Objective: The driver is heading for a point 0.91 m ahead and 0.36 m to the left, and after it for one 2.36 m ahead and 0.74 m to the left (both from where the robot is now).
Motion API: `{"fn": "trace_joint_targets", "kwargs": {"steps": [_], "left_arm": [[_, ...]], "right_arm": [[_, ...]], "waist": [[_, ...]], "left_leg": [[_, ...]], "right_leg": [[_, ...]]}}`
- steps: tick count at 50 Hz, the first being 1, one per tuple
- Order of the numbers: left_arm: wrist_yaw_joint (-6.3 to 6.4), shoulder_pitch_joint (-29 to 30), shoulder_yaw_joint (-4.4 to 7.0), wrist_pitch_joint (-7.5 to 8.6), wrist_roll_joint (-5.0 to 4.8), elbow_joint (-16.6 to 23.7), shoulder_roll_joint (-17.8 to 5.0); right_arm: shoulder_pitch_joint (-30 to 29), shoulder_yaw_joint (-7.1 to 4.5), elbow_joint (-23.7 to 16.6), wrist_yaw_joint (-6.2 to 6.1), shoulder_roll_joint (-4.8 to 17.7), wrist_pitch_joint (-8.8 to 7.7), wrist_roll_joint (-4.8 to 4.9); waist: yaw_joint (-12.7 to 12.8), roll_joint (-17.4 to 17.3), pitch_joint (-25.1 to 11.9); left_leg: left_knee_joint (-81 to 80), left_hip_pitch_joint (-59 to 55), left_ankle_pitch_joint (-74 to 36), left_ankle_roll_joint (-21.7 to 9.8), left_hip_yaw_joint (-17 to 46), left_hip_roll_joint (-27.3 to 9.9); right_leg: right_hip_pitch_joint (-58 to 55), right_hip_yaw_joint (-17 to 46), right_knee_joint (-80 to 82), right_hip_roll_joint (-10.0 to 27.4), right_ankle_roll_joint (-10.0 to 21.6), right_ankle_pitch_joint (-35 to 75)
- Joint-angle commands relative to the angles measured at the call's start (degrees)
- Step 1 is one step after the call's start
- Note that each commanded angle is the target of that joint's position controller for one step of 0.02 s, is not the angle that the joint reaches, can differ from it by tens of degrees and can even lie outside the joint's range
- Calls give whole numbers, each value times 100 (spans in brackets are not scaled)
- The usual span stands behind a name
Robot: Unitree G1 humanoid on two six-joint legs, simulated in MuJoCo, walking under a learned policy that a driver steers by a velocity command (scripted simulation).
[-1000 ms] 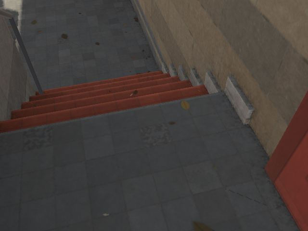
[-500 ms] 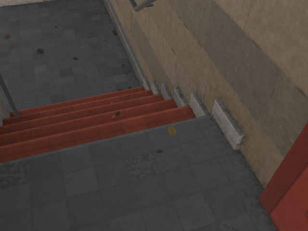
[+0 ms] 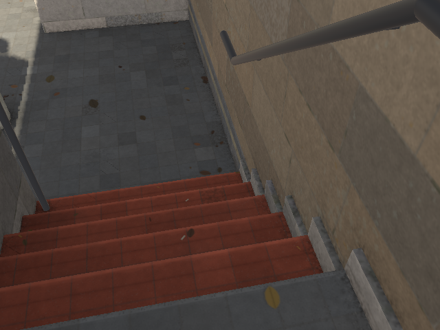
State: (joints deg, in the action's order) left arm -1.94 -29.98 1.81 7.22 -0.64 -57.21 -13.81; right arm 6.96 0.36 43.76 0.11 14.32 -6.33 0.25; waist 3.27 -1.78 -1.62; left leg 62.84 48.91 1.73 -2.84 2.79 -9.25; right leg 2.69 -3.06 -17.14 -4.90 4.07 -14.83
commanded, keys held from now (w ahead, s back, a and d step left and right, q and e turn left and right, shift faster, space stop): w+shift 0.02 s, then w+q+shift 0.92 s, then w+e+shift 0.06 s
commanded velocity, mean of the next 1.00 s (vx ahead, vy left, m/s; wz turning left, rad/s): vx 1.00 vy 0.00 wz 0.73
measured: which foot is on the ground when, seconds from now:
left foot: up 0.00-0.22, down 0.24-0.76, up 0.78-1.00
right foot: down 0.00-0.26, up 0.28-0.76, down 0.78-1.00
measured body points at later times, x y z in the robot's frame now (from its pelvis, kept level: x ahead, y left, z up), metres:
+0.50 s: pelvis +0.45 +0.09 -0.01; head +0.47 +0.11 +0.44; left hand +0.60 +0.39 -0.06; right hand +0.54 -0.16 -0.13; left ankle +0.43 +0.13 -0.74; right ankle +0.63 -0.07 -0.67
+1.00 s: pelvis +0.86 +0.16 -0.27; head +0.83 +0.16 +0.18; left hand +0.59 +0.20 -0.41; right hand +1.16 +0.16 -0.33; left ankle +0.84 +0.33 -0.84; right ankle +0.81 +0.02 -0.93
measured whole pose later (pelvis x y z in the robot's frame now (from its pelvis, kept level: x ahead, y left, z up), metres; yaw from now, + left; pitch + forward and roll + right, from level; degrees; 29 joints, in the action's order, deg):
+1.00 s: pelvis +0.86 +0.16 -0.27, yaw +46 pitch -1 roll -4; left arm 1.8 -38.7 2.5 5.1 -0.1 -60.1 -12.0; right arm 9.2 -2.4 34.5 0.7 9.3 -1.5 3.5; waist 4.1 -0.9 -2.9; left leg 88.3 54.6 6.8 -5.2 7.9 -0.6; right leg 9.6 -7.8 -52.6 -7.6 6.0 -42.6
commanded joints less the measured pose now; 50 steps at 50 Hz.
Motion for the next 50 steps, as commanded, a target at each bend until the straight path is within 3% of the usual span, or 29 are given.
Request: {"fn": "trace_joint_targets", "kwargs": {"steps": [1,7,9,11,12,13,14,15,18,20,22,24,26,28,30,31,33,36,37,38,39,40,41,42,44,46,47,49,50], "left_arm": [[154,197,29,133,-76,379,-590],[261,-150,-75,-129,106,235,-813],[259,21,-40,-172,266,349,-1037],[346,251,21,-330,444,480,-1265],[415,621,34,-363,397,646,-1327],[325,-145,-145,-220,402,897,-457],[219,-384,-240,104,118,987,-366],[236,550,-26,318,11,1273,-1082],[361,1526,-56,319,156,1707,-893],[319,1290,-25,99,123,1803,-729],[328,1897,-57,22,299,2201,-734],[299,2157,-128,68,393,2403,-462],[169,1519,42,161,398,2052,-735],[72,2701,166,248,145,2399,-881],[7,3472,69,304,485,2753,-572],[-34,3373,95,364,473,2734,-558],[-13,2912,182,341,285,2760,-575],[56,1161,491,295,68,2364,-973],[94,259,617,280,45,2194,-1106],[188,-751,665,195,-38,1839,-1011],[122,-1698,640,154,7,1161,-918],[24,-2031,387,147,227,961,-689],[-28,-1132,284,113,297,1014,-489],[-38,-1002,129,-33,169,1009,36],[0,-359,190,-162,-24,917,-146],[250,390,259,-77,28,734,-620],[409,914,106,40,39,838,-397],[499,496,31,76,17,517,-470],[434,219,124,35,135,346,-937]], "right_arm": [[-602,-10,-422,102,215,-151,-59],[-1635,-105,-993,526,288,-176,164],[-1428,-272,-1101,609,599,-131,330],[240,-568,-733,601,1117,-21,318],[1800,-745,-295,512,1511,9,294],[2368,-871,-136,431,2032,19,130],[2246,-826,-191,396,1755,13,111],[2126,-770,-243,324,1287,36,64],[1285,-562,-443,369,773,-10,-23],[992,-443,-497,300,450,-39,47],[1000,-501,-467,135,712,40,203],[1213,-544,-341,-51,816,235,116],[1084,-541,-572,-105,736,335,-19],[2387,-498,-243,-204,535,307,312],[2392,-410,-182,-309,267,408,318],[2074,-415,-196,-317,313,472,245],[1810,-414,-175,-296,402,486,136],[872,-420,-430,-341,354,513,117],[424,-440,-526,-185,481,455,63],[315,-375,-513,-133,212,398,271],[465,-315,-396,-126,-41,340,573],[369,-150,-757,13,-726,263,197],[1783,-152,-915,-35,-851,212,568],[1844,-256,-597,-20,-354,235,652],[1325,-318,-804,6,-174,344,592],[869,-276,-1189,-2,-394,496,591],[788,-337,-1189,15,11,542,452],[573,-267,-1226,90,-510,461,203],[925,-308,-1041,173,-518,477,139]], "waist": [[-182,75,907],[15,456,1355],[-203,1162,888],[-1108,1599,-151],[-1879,1336,-722],[-1163,-626,-1661],[-862,-1676,-2749],[-1032,-1223,-2129],[-291,902,-544],[197,575,6],[171,399,469],[-7,5,285],[8,114,-270],[-684,-1,17],[-929,-30,283],[-895,-145,213],[-701,-489,248],[373,-630,-111],[928,-374,-455],[1377,-208,-86],[1339,582,308],[1128,2211,161],[-15,3770,-173],[-35,3142,-8],[-428,218,371],[-921,-20,993],[-1089,-647,1502],[-847,-415,1190],[-848,-8,824]], "left_leg": [[-1297,-493,-1422,184,-333,142],[-3141,-531,-1346,-132,-679,794],[-3069,-1123,-803,-397,-995,1206],[-2563,-2731,81,-717,-1147,1643],[-2720,-4564,98,-963,-617,1441],[-2705,-7242,1851,-1825,2268,109],[-4312,-8215,2880,-2485,5213,-769],[-4585,-7862,1996,-1888,4763,-417],[-4451,-4824,-212,-1477,2586,296],[-4576,-3542,-518,-1524,2156,737],[-4879,-2368,-568,-1552,1831,953],[-4488,-2231,-1269,-1437,1756,1207],[-3519,-2317,-2174,-1220,1763,1199],[-2806,-4931,-948,-1262,2819,735],[-2598,-3753,631,-940,2327,1492],[-2514,-2919,887,-823,2135,1769],[-2165,-2075,1084,-827,2452,1926],[-329,-2352,253,-657,2831,2040],[579,-2674,-848,-614,2776,2129],[2401,-2387,-735,-421,2395,2287],[5282,-2330,2162,-156,1613,2556],[6999,443,5413,-341,1661,2738],[7192,1503,4809,-315,1551,2073],[6624,1626,4302,-262,1151,1543],[5943,1653,2671,-330,601,829],[4585,1782,1311,-507,1275,370],[2472,397,318,-369,1089,482],[1660,-892,-445,-111,572,899],[2446,-356,-546,-203,428,958]], "right_leg": [[1276,836,1384,1343,793,654],[-540,-294,1208,1656,336,2336],[-1221,-446,415,1854,162,5144],[-1389,-527,-1777,1990,81,7592],[-274,-665,-3834,1767,-121,7486],[2551,-198,-6483,885,-362,2876],[3769,915,-7788,110,-354,-974],[4252,1324,-7654,392,-12,-645],[3541,1230,-6289,956,2,-336],[3106,1177,-5326,1078,-128,-329],[2471,800,-3961,999,-390,-276],[2126,495,-3482,703,-441,973],[1748,589,-3864,519,-306,2462],[4853,1335,-3347,780,-66,2321],[3721,1068,-1472,520,89,4223],[2492,858,-1303,289,45,4913],[1131,750,-1744,136,-106,5073],[-123,1053,-2218,428,-243,4276],[-797,1022,-1965,571,-274,4446],[-1257,911,-459,1027,-358,4699],[-1150,1800,1136,2195,287,5490],[-2893,1176,-2374,2069,-277,7823],[-3020,1692,-3298,2215,-375,9228],[-2281,1641,-2745,1960,-659,8723],[-359,2181,-1981,2148,-111,5163],[1657,3137,-1936,2346,-249,2948],[3381,2010,-1430,1676,-411,2374],[3997,2068,-1902,1518,-194,3104],[3122,2474,-2287,1793,3,3478]]}}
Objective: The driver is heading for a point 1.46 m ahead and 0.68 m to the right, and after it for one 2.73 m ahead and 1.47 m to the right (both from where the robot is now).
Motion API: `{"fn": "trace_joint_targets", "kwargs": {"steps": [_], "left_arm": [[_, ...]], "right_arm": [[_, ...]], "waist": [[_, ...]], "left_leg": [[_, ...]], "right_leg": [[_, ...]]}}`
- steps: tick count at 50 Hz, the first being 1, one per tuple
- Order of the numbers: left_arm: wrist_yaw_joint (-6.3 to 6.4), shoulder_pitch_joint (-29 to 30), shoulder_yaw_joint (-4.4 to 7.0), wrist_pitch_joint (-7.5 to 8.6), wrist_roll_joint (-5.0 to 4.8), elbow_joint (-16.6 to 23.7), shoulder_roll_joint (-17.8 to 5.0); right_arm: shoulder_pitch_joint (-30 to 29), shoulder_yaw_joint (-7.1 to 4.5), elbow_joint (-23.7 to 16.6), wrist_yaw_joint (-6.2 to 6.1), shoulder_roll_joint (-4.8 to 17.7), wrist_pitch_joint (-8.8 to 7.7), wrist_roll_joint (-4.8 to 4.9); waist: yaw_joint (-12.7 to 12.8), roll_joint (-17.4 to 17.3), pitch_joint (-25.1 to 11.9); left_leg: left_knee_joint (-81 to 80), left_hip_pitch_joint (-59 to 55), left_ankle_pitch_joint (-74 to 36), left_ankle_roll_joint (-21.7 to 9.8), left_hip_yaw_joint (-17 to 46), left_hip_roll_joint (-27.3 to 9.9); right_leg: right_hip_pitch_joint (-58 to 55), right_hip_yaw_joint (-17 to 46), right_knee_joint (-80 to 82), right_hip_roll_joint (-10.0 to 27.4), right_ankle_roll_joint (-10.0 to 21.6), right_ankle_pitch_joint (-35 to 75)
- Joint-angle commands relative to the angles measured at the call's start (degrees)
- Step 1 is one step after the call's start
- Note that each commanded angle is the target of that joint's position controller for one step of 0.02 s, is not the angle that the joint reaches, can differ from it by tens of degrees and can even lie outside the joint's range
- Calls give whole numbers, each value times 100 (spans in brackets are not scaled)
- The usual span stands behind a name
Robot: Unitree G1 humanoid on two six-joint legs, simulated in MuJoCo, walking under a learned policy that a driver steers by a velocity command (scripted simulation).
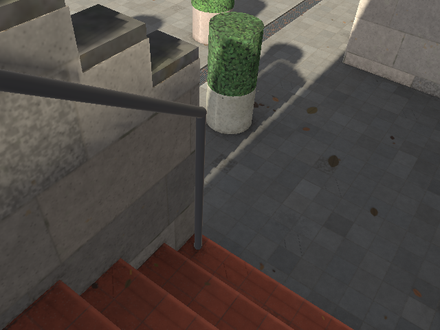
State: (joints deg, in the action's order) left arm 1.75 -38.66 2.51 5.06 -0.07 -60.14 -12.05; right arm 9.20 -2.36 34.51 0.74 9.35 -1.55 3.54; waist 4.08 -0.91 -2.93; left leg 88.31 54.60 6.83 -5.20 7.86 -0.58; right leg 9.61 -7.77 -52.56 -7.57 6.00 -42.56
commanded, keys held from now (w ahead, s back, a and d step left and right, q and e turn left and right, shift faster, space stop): w+e+shift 0.22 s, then e+shift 0.62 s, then w+shift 0.16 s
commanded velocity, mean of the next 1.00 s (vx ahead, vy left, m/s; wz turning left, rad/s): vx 0.50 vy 0.00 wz -0.59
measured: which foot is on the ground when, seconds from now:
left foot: up 0.00-0.20, down 0.22-0.54, up 0.56-1.00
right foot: down 0.00-0.22, up 0.24-0.54, down 0.56-1.00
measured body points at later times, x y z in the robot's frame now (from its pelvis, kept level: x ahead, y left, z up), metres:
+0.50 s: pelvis +0.34 -0.07 -0.22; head +0.36 -0.10 +0.23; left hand +0.53 +0.18 -0.32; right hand +0.30 -0.34 -0.36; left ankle +0.29 +0.11 -0.85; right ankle +0.47 -0.23 -0.91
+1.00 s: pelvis +0.55 -0.15 -0.38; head +0.51 -0.15 +0.07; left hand +0.81 -0.01 -0.47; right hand +0.57 -0.50 -0.41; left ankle +0.77 -0.12 -1.08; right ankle +0.42 -0.19 -1.04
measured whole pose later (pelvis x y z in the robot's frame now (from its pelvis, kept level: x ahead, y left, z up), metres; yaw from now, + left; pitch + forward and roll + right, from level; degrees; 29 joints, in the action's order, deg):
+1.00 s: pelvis +0.55 -0.15 -0.38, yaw -41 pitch +0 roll +0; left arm 5.5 -18.6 1.5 -1.6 -2.5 -39.6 -12.8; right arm 1.7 -4.7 32.1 1.1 15.5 -0.8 -0.3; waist -0.1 -4.7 -4.7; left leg 40.2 32.7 -21.5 3.3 12.3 2.6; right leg 18.4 20.1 -62.9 -17.6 5.6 -40.4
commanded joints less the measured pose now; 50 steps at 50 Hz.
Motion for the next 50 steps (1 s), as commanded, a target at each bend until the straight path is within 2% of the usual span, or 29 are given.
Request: {"fn": "trace_joint_targets", "kwargs": {"steps": [1,3,6,8,10,11,12,13,14,16,17,19,21,22,24,25,26,27,28,29,30,32,33,34,37,40,43,45,50], "left_arm": [[148,586,-16,180,-139,481,-613],[209,-353,-73,73,-168,363,-345],[210,-69,-131,-113,-222,513,-140],[275,285,61,-171,-265,420,-490],[77,658,-34,-158,-214,149,-48],[-12,1369,129,-38,-202,203,-520],[58,861,192,50,-267,552,-533],[32,369,111,52,-389,757,-325],[13,552,45,-9,-321,844,-106],[101,958,78,-248,-200,1024,81],[133,844,6,-442,-237,1200,339],[46,291,-61,-482,156,1034,404],[-164,1038,67,-397,-97,1295,9],[-224,1569,-3,-449,-93,1423,234],[-323,1838,89,-579,-145,1709,-88],[-336,816,272,-628,-112,1401,-559],[-272,-467,478,-734,-16,967,-1089],[-196,-1498,515,-807,111,790,-1047],[-244,-1269,405,-808,106,551,-926],[-313,-281,269,-594,255,978,-1426],[-359,343,301,-551,202,1388,-1628],[-358,1111,327,-605,104,1782,-1623],[-253,1643,474,-654,-36,1947,-2135],[-119,1763,380,-668,62,2028,-1957],[336,2176,103,-759,-275,2263,-895],[597,2048,186,-745,-68,2352,-1067],[529,1290,192,-676,-253,2223,-661],[547,1549,105,-680,-340,2307,-473],[273,2071,-89,-607,-215,2307,-442]], "right_arm": [[135,-10,-428,74,23,-47,-145],[-1187,70,-816,97,241,-133,-70],[-1769,247,-918,444,-32,-230,-442],[-1365,242,-883,389,86,-202,-169],[1702,-172,326,343,845,-351,-353],[3525,-263,936,230,858,-396,-402],[3241,-91,1052,96,635,-451,-513],[3056,-22,991,121,545,-507,-598],[2830,-142,1198,102,668,-526,-509],[1320,-120,973,69,526,-548,-337],[62,-98,687,30,591,-518,-339],[-105,-134,571,-99,871,-354,-558],[-431,-80,469,-381,432,-333,-180],[-138,-75,579,-462,641,-277,-96],[-248,-129,643,-597,936,-189,-136],[-935,-203,406,-546,1240,-180,-187],[-1358,-179,145,-451,1166,-155,-125],[-1432,-232,287,-399,1289,-57,71],[-1066,-193,526,-458,793,-63,-44],[-52,-39,101,-492,60,-175,-306],[485,22,-160,-440,183,-234,-398],[-183,-47,-250,-543,677,-176,-215],[-233,18,-397,-587,538,-114,-258],[-621,-77,-476,-586,915,-19,-131],[-1120,-7,-640,-633,622,222,-500],[-1162,-255,-554,-229,977,-45,-490],[-1757,-178,-744,-174,612,107,-426],[-1737,-105,-808,-9,540,81,-513],[-1042,-215,-502,115,669,-36,-319]], "waist": [[-577,-44,1243],[140,-134,1628],[454,-198,722],[188,746,712],[-1323,333,-209],[-2535,-447,-224],[-1772,-1379,-271],[-1361,-1374,-548],[-1173,-450,-304],[-351,753,447],[289,-72,878],[267,-149,295],[174,-448,435],[-31,-254,368],[118,-705,186],[660,-1031,-363],[1146,-428,-653],[1900,82,-388],[1695,1716,785],[288,3472,730],[-174,3486,-237],[-276,-35,-544],[-616,-176,-686],[-599,-316,-834],[-717,-258,-5],[-642,479,-1211],[-327,531,-439],[-351,311,123],[-131,819,669]], "left_leg": [[-887,847,-1580,-231,733,-208],[-2648,2252,-1886,-351,401,-129],[-4502,-1635,-3832,69,-789,22],[-4909,-2891,-2137,339,-596,191],[-5430,-5697,-3392,-28,-508,-102],[-5993,-7422,-3908,-434,-472,-523],[-4629,-7898,-5879,-1005,824,-1836],[-4449,-8103,-5900,-1623,1903,-2490],[-4655,-7369,-4412,-1606,2021,-2588],[-5475,-4318,-2202,-1235,1198,-1993],[-5438,-2597,-1865,-1172,1595,-2533],[-4826,-1737,-2660,-936,629,-2123],[-4263,-1273,602,84,-923,-1312],[-4059,-950,1798,407,-1452,-957],[-3512,-1141,1470,496,-1458,-1252],[-2487,-981,789,608,-1408,-1526],[-1185,-1363,-245,906,-1768,-1404],[1048,-1725,-298,1267,-2155,-775],[3765,-689,3752,1310,-1855,63],[4687,831,5057,1185,-836,420],[4603,1480,4928,1216,-226,382],[3483,1516,3156,789,47,10],[3275,1549,2821,801,301,-54],[2043,1502,1947,917,688,38],[-1224,-164,-207,1023,131,266],[-1663,-1086,-2217,956,337,624],[-1783,551,-1124,969,720,522],[-3907,-769,-2642,896,718,375],[-5451,-3244,-3036,722,521,-109]], "right_leg": [[1015,2985,793,1929,-211,5450],[-302,2727,150,1452,-300,4732],[1291,2618,413,709,187,4156],[1460,3141,-205,850,389,4622],[1825,2292,-3490,471,-137,6315],[3136,1878,-6108,-214,-539,4128],[4379,2043,-6801,-183,-631,-169],[5077,2844,-6087,231,-933,-271],[5373,2638,-5575,645,-938,33],[4372,2052,-3632,963,-585,1702],[3772,2237,-1971,1501,-764,1957],[2079,1205,-2370,955,-935,4314],[1906,1488,112,1101,-811,6705],[836,1322,1321,929,-865,7777],[96,953,1204,765,-944,7610],[-897,676,-177,583,-861,7578],[-1471,334,199,389,-751,7192],[-1838,280,2419,538,-422,7491],[-1698,1200,3187,962,145,7386],[-1933,2651,1639,1161,331,11600],[-2631,4161,1624,1842,976,12792],[-1638,4728,1679,2250,1322,9913],[-1265,5590,1712,2617,1567,9542],[-758,6117,2130,2706,1758,7168],[1141,4044,1501,989,804,7108],[295,4014,753,584,506,7438],[-798,4684,575,721,736,5637],[571,4326,549,325,764,2629],[2335,4321,290,206,999,1046]]}}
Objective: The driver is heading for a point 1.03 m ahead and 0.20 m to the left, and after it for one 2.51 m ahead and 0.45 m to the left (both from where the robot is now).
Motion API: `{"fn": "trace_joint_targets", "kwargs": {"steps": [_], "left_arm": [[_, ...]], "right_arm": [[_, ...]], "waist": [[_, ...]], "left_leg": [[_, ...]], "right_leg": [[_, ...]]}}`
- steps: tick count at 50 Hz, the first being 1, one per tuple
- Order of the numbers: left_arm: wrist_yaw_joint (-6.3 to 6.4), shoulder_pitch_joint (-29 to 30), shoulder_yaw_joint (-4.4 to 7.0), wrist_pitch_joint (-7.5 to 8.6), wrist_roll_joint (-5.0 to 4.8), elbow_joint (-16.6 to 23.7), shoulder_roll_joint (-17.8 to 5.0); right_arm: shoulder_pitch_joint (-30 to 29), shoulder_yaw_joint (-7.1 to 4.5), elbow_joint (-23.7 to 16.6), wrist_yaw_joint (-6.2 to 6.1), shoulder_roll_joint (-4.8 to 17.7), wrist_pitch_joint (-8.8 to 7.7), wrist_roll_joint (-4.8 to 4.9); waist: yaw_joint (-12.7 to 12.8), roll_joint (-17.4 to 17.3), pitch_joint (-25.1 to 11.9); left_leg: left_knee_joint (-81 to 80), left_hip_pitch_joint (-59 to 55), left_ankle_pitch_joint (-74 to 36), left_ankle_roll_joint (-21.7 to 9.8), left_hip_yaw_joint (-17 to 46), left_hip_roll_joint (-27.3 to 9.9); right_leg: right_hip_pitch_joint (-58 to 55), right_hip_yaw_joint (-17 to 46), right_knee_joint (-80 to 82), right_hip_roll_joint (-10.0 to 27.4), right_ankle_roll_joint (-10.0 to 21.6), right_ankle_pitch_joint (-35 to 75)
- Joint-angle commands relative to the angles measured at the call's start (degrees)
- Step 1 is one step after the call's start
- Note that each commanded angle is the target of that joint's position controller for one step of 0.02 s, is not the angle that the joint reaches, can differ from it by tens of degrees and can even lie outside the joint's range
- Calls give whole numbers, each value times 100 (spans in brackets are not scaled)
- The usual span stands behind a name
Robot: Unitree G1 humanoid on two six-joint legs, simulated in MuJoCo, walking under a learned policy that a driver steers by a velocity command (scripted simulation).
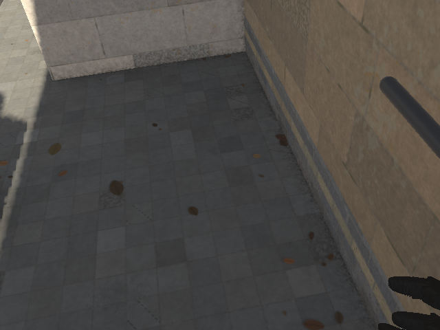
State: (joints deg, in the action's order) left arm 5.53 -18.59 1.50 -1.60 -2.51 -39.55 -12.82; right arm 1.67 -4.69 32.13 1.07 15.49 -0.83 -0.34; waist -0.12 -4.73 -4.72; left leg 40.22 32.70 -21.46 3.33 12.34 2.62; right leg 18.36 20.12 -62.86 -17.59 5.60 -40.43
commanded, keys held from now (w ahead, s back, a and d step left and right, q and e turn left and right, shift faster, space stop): w+shift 0.76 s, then w+q+shift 0.24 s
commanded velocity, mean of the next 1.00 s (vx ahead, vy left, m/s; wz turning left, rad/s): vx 0.89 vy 0.00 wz -0.03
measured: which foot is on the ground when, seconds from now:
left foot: up 0.00-0.08, down 0.10-0.68, up 0.70-1.00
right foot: down 0.00-0.12, up 0.14-0.66, down 0.68-1.00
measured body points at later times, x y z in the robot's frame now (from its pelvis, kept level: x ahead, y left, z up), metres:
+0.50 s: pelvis +0.26 +0.07 -0.16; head +0.26 +0.09 +0.29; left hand +0.47 +0.27 -0.25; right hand +0.13 -0.13 -0.29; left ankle +0.10 +0.18 -0.85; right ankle +0.47 -0.15 -0.80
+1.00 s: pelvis +0.73 +0.02 -0.41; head +0.74 +0.02 +0.04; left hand +0.63 +0.26 -0.55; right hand +0.91 -0.23 -0.51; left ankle +0.91 +0.14 -1.11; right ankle +0.47 -0.10 -1.03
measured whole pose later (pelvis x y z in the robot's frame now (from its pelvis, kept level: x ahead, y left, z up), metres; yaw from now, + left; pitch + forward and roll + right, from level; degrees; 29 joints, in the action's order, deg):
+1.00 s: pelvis +0.73 +0.02 -0.41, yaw +2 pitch +2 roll -4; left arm 3.4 -32.7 2.0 7.3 -1.4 -57.2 -10.6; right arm 6.6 -3.5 46.0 2.4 15.9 -4.3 1.5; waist 2.3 -3.6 -1.5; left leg 37.0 39.2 -27.4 -0.7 3.2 -2.4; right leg 1.4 -8.1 -54.6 0.6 -1.7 -47.8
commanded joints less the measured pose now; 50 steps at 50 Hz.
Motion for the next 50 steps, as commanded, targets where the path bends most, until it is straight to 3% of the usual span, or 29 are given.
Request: {"fn": "trace_joint_targets", "kwargs": {"steps": [1,4,6,7,8,9,10,11,12,13,16,20,21,24,27,29,32,33,34,35,36,37,39,40,42,44,45,47,50], "left_arm": [[-134,34,26,57,-23,280,-415],[-251,-136,-13,44,118,287,-469],[-431,-254,-93,140,216,48,-70],[-660,-150,-189,231,214,84,417],[-706,-403,-162,375,9,242,322],[-615,-384,-122,504,-317,593,12],[-512,367,-66,525,-465,897,-209],[-420,1306,-28,425,-354,1024,-358],[-377,1637,-129,326,-195,1205,-67],[-414,1192,-106,294,-48,1109,70],[-533,749,-87,282,415,993,103],[-546,1021,42,474,134,908,-46],[-561,1443,177,536,123,976,-361],[-907,2290,97,742,329,1124,0],[-1019,2273,117,659,56,1081,138],[-989,2642,127,691,51,1159,42],[-958,538,481,721,126,424,-773],[-958,-1058,596,783,279,-139,-984],[-882,-3150,697,809,391,-828,-1183],[-864,-3279,482,814,467,-1233,-796],[-839,-2412,340,726,349,-1069,-539],[-764,-1891,335,666,236,-827,-488],[-728,-1191,364,812,235,-1045,-596],[-615,-154,200,927,345,-769,-368],[-374,196,251,912,569,-833,-719],[-95,112,147,1056,276,-890,-457],[-5,-131,129,1088,119,-1022,-464],[-86,-17,141,1160,81,-1081,-448],[-247,-256,215,923,68,-1209,-639]], "right_arm": [[-310,17,-294,116,160,-194,73],[541,-201,15,170,531,-239,127],[2415,-221,701,192,359,-199,38],[3294,-96,831,288,176,-182,-86],[3505,-81,963,392,325,-181,179],[3622,-222,1083,427,1128,-210,320],[3391,-231,1093,249,1158,-196,205],[3090,-78,1088,96,852,-199,-29],[2693,78,1110,24,693,-242,-75],[2197,280,1012,4,196,-303,-50],[2363,351,1252,-243,201,-313,-83],[3156,290,1789,-304,83,-402,223],[3655,302,1886,-324,91,-433,204],[3724,366,2083,-465,-98,-297,167],[3686,336,2141,-387,-12,-220,182],[3707,249,2204,-421,26,-124,248],[2703,116,2201,-333,262,-194,60],[2180,103,2113,-228,412,-271,158],[1284,26,2067,-177,554,-426,212],[1965,214,2022,-145,-456,-530,112],[2988,248,2017,-125,-430,-660,243],[2891,167,2024,-126,-46,-671,325],[1933,96,1576,-191,68,-699,330],[1464,32,1494,-207,275,-518,366],[1810,173,1656,-162,-184,-301,136],[1164,105,1354,87,70,-455,78],[1076,84,1401,158,23,-450,143],[999,91,1358,172,74,-393,283],[1223,74,1445,195,280,-275,161]], "waist": [[473,1122,1031],[394,1034,1043],[-184,188,494],[-626,-827,-77],[-523,-1302,-85],[-375,-1686,-364],[-384,-881,-75],[-498,21,610],[-302,335,1145],[184,494,1452],[286,-29,1058],[-2,-59,939],[-288,256,1009],[-701,183,1114],[-826,-91,1432],[-1051,113,1476],[224,-258,639],[937,-201,265],[2219,836,91],[1543,2182,254],[610,2916,-221],[538,2127,-136],[76,777,183],[-319,20,1235],[-520,599,1082],[-561,890,1064],[-515,903,856],[-592,846,791],[-434,997,857]], "left_leg": [[-1134,-1007,132,-255,10,-563],[-2703,-1730,717,-512,-441,-760],[-2022,-3762,533,-748,-565,-1105],[47,-5434,-617,-1221,-427,-1520],[258,-5710,309,-1495,548,-1666],[-781,-5598,2703,-2243,2148,-2420],[-1903,-4790,5813,-2302,3130,-2648],[-2311,-3743,6921,-2153,3084,-2635],[-2281,-2691,7096,-1912,2991,-2422],[-1575,-1881,6675,-1401,2203,-1770],[-2020,-304,5240,-1448,1107,-1162],[-1070,-1785,3467,-1506,886,-1151],[-879,-2784,3585,-1422,917,-1191],[-542,-2342,3719,-1233,190,-824],[-492,-1671,3736,-1383,215,-711],[82,-2381,2985,-1420,104,-652],[2153,-2689,390,-1346,173,-691],[3776,-1852,-537,-1216,24,-639],[6852,-463,401,-821,-185,-71],[8751,2366,6850,-837,16,776],[7734,2750,6594,-897,529,324],[6793,2996,6015,-764,313,38],[5154,3255,4377,-860,382,-608],[3733,2439,3446,-580,433,-801],[3014,1468,2521,-248,55,-993],[565,-251,-899,-364,-553,-663],[531,-1331,-1616,-278,-855,-444],[131,-1939,-1776,-246,-1106,-393],[-811,-1299,-290,-621,-1433,-474]], "right_leg": [[1217,1598,1086,1117,1043,1056],[715,1347,-183,868,860,2377],[2177,481,-2975,632,533,721],[3970,-348,-5679,8,130,-1441],[5398,-521,-6991,181,-116,-1407],[6010,-1027,-7235,620,-378,-795],[6090,-1090,-6078,1237,-399,232],[6166,-989,-5830,1541,-335,875],[5993,-1021,-5607,1793,-296,977],[5869,-638,-4377,1815,-245,2434],[3802,-1384,-1707,2133,-549,4712],[3942,-1201,-528,2503,-498,5958],[4673,-1179,540,2435,-430,6100],[3255,-1624,2702,2149,-391,7595],[1812,-1795,2988,1911,-573,6856],[1932,-1837,3473,1883,-569,6185],[116,-1636,3187,2215,-89,5789],[-1510,-1965,3304,2075,7,5747],[-3476,-1989,4002,2422,455,6437],[-4830,-1478,2473,3084,618,7636],[-4750,-926,1751,3247,745,8350],[-4149,-598,2265,3504,998,7154],[-2264,1273,3399,4175,1476,2355],[73,772,3756,4193,1298,3063],[1093,19,3362,3947,1047,4034],[2331,-1996,3148,2598,175,2359],[2594,-2298,3057,2473,43,1924],[2179,-2712,2639,2308,-116,1934],[-214,-2632,937,2620,-265,4238]]}}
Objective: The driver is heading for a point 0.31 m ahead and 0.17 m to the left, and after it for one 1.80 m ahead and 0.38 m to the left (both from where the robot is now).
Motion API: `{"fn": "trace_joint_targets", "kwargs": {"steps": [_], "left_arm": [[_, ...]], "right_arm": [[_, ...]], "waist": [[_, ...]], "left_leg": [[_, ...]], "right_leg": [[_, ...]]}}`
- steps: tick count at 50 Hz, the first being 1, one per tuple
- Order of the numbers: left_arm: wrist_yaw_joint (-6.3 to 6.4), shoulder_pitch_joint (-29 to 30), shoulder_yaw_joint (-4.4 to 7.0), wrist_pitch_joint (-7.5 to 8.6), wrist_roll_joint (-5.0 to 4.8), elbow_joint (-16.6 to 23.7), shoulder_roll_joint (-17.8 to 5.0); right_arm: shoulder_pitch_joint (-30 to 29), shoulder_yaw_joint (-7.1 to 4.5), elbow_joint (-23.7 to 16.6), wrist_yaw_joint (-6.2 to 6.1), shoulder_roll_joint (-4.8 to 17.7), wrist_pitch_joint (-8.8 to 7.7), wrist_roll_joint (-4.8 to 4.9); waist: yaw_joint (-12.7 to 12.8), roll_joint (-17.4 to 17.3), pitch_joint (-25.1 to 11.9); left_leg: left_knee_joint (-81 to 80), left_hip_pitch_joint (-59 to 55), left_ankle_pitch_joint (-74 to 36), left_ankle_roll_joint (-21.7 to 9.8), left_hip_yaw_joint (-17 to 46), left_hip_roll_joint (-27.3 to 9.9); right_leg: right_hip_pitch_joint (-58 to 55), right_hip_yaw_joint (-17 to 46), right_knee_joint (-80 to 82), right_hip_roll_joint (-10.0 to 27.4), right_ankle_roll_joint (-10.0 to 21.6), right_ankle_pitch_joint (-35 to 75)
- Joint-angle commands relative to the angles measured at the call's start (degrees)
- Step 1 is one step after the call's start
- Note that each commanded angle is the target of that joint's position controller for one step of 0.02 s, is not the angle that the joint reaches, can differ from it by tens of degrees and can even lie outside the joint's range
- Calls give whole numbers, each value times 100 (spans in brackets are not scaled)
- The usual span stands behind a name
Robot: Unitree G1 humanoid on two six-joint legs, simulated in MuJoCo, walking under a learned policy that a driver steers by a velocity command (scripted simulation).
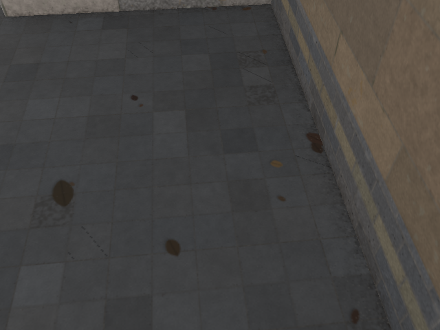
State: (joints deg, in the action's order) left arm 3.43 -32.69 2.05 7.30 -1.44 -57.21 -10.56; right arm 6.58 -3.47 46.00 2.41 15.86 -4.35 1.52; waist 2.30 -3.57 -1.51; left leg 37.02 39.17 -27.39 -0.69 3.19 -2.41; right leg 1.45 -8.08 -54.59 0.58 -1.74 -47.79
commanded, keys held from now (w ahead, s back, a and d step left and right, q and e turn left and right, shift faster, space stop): w+q+shift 0.12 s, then q+shift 0.22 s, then shift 0.66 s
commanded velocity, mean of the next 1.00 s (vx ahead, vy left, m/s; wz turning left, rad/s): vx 0.35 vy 0.00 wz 0.47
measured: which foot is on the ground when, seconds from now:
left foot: up 0.00-0.04, down 0.06-0.34, up 0.36-0.68, down 0.70-1.00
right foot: down 0.00-0.04, up 0.06-0.32, down 0.34-1.00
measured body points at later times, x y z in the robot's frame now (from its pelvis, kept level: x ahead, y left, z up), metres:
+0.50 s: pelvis +0.41 +0.01 -0.08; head +0.45 +0.03 +0.36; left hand +0.44 +0.30 -0.19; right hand +0.67 -0.19 -0.18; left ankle +0.31 +0.10 -0.69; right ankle +0.53 -0.09 -0.81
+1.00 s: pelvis +0.51 +0.09 -0.08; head +0.52 +0.10 +0.37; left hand +0.44 +0.32 -0.22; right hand +0.76 -0.02 -0.18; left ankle +0.49 +0.17 -0.81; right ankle +0.56 -0.06 -0.81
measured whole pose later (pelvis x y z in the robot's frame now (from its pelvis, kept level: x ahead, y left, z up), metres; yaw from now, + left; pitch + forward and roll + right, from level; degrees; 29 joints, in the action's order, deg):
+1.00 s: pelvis +0.51 +0.09 -0.08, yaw +29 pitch +0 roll -1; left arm 0.9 -13.8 -0.3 0.6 0.5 -53.9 -11.9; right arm 8.3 -0.3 40.6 -0.1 9.9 0.6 -0.5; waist 1.5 0.3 0.7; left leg 30.6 16.8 13.8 -3.1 1.1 3.2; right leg 11.1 1.0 -28.7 2.5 -3.2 -17.8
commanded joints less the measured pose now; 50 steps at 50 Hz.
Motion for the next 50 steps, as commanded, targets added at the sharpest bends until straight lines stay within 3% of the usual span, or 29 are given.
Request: {"fn": "trace_joint_targets", "kwargs": {"steps": [1,2,3,4,5,6,7,8,10,11,13,15,16,17,18,19,20,21,24,27,33,35,36,37,38,40,44,46,50], "left_arm": [[-87,1012,184,-27,40,526,-942],[-116,1329,192,-96,45,473,-994],[-172,1927,219,-45,68,688,-959],[-311,1418,78,183,253,1139,-240],[-359,1205,-88,363,159,1552,-311],[-381,1680,-133,494,-56,1874,-536],[-394,2201,-39,594,-223,2102,-710],[-320,2737,50,493,-197,2115,-830],[-252,2658,99,162,126,2041,-872],[-228,2904,126,133,165,2165,-954],[-325,2655,108,121,133,1943,-577],[-249,2135,251,-20,177,1827,-770],[-181,1634,305,-91,296,1817,-855],[-105,659,321,-188,364,1721,-1074],[-175,533,243,-201,492,1804,-1170],[-255,1101,208,-213,501,1953,-1099],[-255,1630,283,-237,351,1956,-1162],[-198,1978,226,-313,308,2017,-826],[-147,2125,136,-330,218,1760,-674],[-124,2146,269,-330,211,1518,-976],[-221,2233,273,-245,-12,1241,-1244],[-211,1862,184,-262,-20,1044,-1030],[-259,1390,84,-233,170,983,-726],[-291,853,-47,-268,255,931,-475],[-275,1070,-24,-388,194,915,-685],[-222,1472,-33,-607,132,889,-741],[-257,1219,-126,-691,269,613,-701],[-251,1383,-56,-690,204,504,-959],[-231,1551,-99,-604,169,348,-753]], "right_arm": [[1214,-142,216,132,462,22,-83],[2381,-271,577,184,699,-55,-109],[3710,-293,1074,204,774,-23,-223],[3437,-282,1070,154,1003,-59,-302],[3543,-230,895,96,860,-28,-240],[3503,-281,769,54,880,-18,-233],[2876,-323,504,-56,1062,-138,-206],[1870,-273,133,-173,935,-226,-220],[753,-110,-225,-321,746,-161,-180],[445,-66,-455,-446,629,-122,-106],[956,-191,-167,-628,784,1,-17],[1092,-211,-113,-575,713,70,88],[967,-181,-232,-544,549,68,144],[736,-99,-469,-496,232,58,158],[1791,21,-679,-472,-138,74,200],[2400,-16,-532,-452,172,106,83],[2073,-37,-689,-426,263,199,224],[1644,-23,-644,-460,304,323,149],[864,-4,-821,-415,81,493,70],[504,157,-973,-358,-251,308,31],[280,128,-1015,-306,230,354,-96],[290,57,-1030,-377,373,398,-167],[445,-8,-1031,-447,769,417,-300],[367,61,-1129,-445,635,494,-341],[337,130,-1113,-397,303,518,-332],[-148,143,-1187,-302,269,473,-252],[-343,133,-1147,-237,145,437,-223],[-174,158,-1085,-228,26,428,-209],[59,99,-870,-287,63,400,-184]], "waist": [[-752,622,316],[-1384,683,76],[-2111,-439,132],[-1178,-2484,167],[-1088,-2326,-994],[-1245,-1225,-1554],[-834,9,-1326],[-389,744,-629],[213,1286,452],[242,884,779],[135,57,243],[463,510,-176],[838,592,-643],[1142,803,-1621],[549,2401,-2853],[208,2154,-2605],[36,2187,-2016],[2,1289,-1429],[-193,633,-200],[-281,770,-510],[-468,1045,-629],[-467,933,-325],[-207,-36,-595],[-32,-829,-1144],[-160,-783,-1116],[-49,-387,-540],[138,-200,-266],[-26,300,115],[-49,351,-111]], "left_leg": [[-699,-2215,566,-420,-801,239],[-1315,-3188,539,-795,-801,137],[-1858,-4751,-46,-1326,-411,-127],[378,-6506,-1726,-1562,519,-129],[581,-7712,-858,-2262,1778,-476],[-576,-7887,2192,-2786,3053,-992],[-1372,-7057,4122,-2610,4561,-1491],[-1432,-5383,3325,-2612,5103,-1691],[-1409,-2201,1325,-2290,4132,-1389],[-1703,-971,1140,-1945,3141,-822],[-1537,181,1858,-1298,2044,454],[-413,-147,1772,-740,1582,1054],[741,-268,1786,-418,1463,1276],[2314,-98,4146,-98,1108,1495],[4257,-95,6972,153,1228,1628],[5052,102,6949,405,1295,1198],[5653,962,6572,545,967,968],[5402,982,6019,535,640,584],[4088,130,5407,323,450,308],[1881,-727,4536,286,36,304],[-358,-2587,2891,-20,-198,321],[-979,-3275,2335,-242,-171,294],[-783,-4081,187,-547,646,-582],[-1049,-4205,82,-1278,1482,-1479],[-1396,-3798,1456,-1499,1721,-1458],[-1696,-2949,3111,-1149,1553,-1030],[-1615,-2214,3715,-609,843,-383],[-1543,-2286,3726,-484,641,-156],[-1080,-2759,2412,-471,387,-3]], "right_leg": [[788,171,-849,814,499,6372],[849,178,-2644,835,423,6991],[2300,-96,-5939,194,236,4050],[5343,527,-6976,-324,216,607],[6429,1334,-6616,-191,209,604],[6839,1509,-5636,-118,161,772],[6830,1924,-3983,107,449,1944],[6379,2063,-3349,232,207,2341],[4721,1952,-1523,496,-246,2062],[3689,1733,326,512,-360,2545],[619,766,1809,-507,-356,5101],[-384,605,2439,-846,-260,6109],[-997,924,2509,-436,-43,6705],[-2100,1866,1984,703,356,8723],[-2717,4351,2175,2589,1373,10758],[-2387,4712,2092,2680,1785,10984],[-2041,4567,2229,2716,2009,9232],[-1098,4080,2538,2270,1837,7895],[963,2635,3206,1404,1434,7294],[1044,1883,3535,1146,1322,7969],[1284,1455,3449,1138,1071,6798],[1683,1268,3082,779,692,5465],[2249,831,2306,257,254,4089],[2315,785,1805,84,-26,2359],[2224,979,1602,183,-124,1902],[1970,1015,1789,228,-115,2372],[792,956,2717,250,-66,3821],[1145,885,2772,244,31,3627],[975,916,2976,261,26,4104]]}}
